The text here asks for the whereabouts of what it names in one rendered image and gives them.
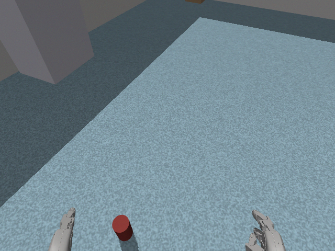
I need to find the right robot hand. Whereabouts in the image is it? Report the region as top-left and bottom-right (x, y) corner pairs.
(245, 210), (286, 251)

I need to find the left robot hand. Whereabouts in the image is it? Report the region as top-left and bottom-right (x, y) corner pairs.
(48, 208), (75, 251)

